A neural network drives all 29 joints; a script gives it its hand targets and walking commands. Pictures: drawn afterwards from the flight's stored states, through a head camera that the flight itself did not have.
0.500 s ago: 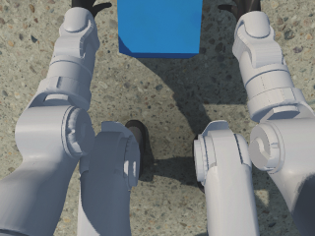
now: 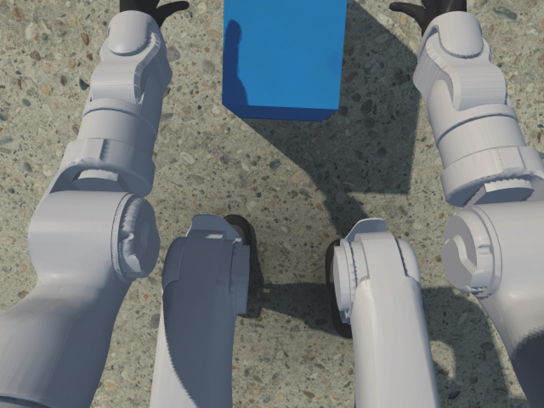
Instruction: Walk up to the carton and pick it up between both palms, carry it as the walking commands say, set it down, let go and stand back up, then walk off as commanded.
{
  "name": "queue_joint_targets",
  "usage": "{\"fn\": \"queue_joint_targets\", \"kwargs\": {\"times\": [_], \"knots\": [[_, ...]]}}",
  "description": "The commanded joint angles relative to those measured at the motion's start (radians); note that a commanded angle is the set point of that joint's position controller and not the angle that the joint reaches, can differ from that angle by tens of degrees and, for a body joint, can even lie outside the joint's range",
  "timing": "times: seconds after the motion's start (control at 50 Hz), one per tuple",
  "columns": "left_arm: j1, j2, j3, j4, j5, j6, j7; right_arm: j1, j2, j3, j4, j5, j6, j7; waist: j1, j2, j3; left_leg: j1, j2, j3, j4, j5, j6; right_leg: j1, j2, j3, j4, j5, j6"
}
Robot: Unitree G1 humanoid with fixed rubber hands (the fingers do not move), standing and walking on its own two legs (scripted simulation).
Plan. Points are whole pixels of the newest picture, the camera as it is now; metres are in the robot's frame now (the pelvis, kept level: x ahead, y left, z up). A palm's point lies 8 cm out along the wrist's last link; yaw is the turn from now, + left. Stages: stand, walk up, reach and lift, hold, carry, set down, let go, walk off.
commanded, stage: set down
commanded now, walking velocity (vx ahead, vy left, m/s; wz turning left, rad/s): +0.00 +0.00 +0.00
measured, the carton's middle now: (284, 33) +0.59 +0.03 -0.31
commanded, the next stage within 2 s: let go in 1.04 s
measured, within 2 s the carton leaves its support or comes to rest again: neither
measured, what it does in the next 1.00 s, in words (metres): rises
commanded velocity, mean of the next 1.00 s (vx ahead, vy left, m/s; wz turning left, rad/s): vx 0.00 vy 0.00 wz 0.00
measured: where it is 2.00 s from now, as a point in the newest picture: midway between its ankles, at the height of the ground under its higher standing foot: (288, 292)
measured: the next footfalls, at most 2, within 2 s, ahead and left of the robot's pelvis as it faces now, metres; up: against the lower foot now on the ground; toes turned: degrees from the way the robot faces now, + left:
none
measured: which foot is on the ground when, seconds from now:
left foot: down 0.00-1.00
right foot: down 0.00-1.00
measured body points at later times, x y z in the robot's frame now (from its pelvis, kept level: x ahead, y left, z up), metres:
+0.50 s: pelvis +0.02 +0.00 +0.12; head +0.35 +0.02 +0.43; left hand +0.56 +0.19 +0.00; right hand +0.57 -0.15 +0.00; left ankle +0.13 +0.12 -0.37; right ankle +0.09 -0.12 -0.37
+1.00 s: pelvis +0.04 +0.01 +0.26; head +0.34 +0.03 +0.59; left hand +0.56 +0.19 +0.15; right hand +0.56 -0.15 +0.15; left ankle +0.13 +0.12 -0.37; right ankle +0.09 -0.12 -0.37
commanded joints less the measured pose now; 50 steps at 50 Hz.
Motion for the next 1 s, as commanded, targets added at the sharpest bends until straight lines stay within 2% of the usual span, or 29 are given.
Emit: {"fn": "queue_joint_targets", "kwargs": {"times": [0.0, 0.14, 0.3, 0.56, 0.88, 0.98], "knots": [[-0.256, 0.09, 0.005, -0.149, 0.007, -0.002, 0.004, -0.259, -0.094, -0.021, -0.141, -0.006, -0.007, -0.002, 0.002, 0.026, -1.287, 0.85, -0.015, 0.095, -0.14, 0.28, 0.019, 0.444, -0.017, -0.072, -0.283, 0.275, 0.007], [-0.184, 0.059, 0.034, -0.194, 0.049, 0.027, 0.002, -0.197, -0.066, -0.056, -0.153, -0.033, 0.012, 0.009, 0.001, 0.029, -1.287, 0.887, -0.029, 0.091, -0.251, 0.289, 0.019, 0.471, -0.003, -0.079, -0.378, 0.284, 0.004], [-0.091, 0.015, 0.064, -0.253, 0.098, 0.041, 0.001, -0.116, -0.046, -0.098, -0.19, -0.072, 0.014, 0.018, -0.01, 0.032, -1.319, 0.977, -0.046, 0.086, -0.372, 0.369, 0.013, 0.548, 0.011, -0.083, -0.491, 0.355, 0.01], [-0.001, -0.026, 0.073, -0.334, 0.126, 0.053, -0.005, -0.013, -0.024, -0.122, -0.268, -0.091, 0.021, 0.035, -0.018, 0.035, -1.365, 1.153, -0.053, 0.081, -0.6, 0.456, 0.002, 0.748, 0.014, -0.076, -0.718, 0.45, 0.012], [0.087, -0.086, 0.118, -0.34, 0.192, 0.034, -0.033, 0.091, 0.017, -0.184, -0.285, -0.17, -0.001, 0.081, -0.023, 0.033, -1.248, 1.434, -0.04, 0.06, -0.957, 0.499, 0.0, 0.956, -0.006, -0.053, -1.088, 0.485, 0.012], [0.123, -0.135, 0.149, -0.294, 0.245, 0.017, -0.045, 0.122, 0.049, -0.22, -0.235, -0.223, -0.022, 0.102, -0.026, 0.031, -1.095, 1.452, -0.027, 0.044, -1.051, 0.503, -0.002, 0.935, -0.018, -0.055, -1.186, 0.476, 0.01]]}}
